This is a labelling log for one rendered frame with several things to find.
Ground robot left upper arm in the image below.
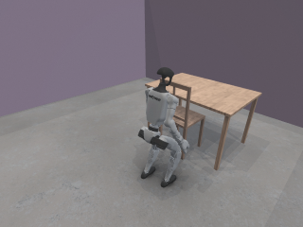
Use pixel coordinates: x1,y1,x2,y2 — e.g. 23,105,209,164
145,87,154,106

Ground right robot hand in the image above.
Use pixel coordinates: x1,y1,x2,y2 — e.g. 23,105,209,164
178,140,189,154

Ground left robot foot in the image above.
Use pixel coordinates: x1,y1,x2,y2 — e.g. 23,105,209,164
141,166,156,180

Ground chair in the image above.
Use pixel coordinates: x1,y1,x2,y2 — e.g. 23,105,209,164
158,78,205,160

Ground robot right upper arm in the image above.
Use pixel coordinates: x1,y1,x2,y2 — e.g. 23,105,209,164
164,94,179,128

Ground humanoid robot head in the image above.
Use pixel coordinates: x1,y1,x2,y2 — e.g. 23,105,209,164
153,67,174,93

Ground table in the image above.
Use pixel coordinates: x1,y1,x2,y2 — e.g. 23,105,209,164
145,73,262,170

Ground robot right forearm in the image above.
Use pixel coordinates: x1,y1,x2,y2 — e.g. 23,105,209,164
169,120,185,144

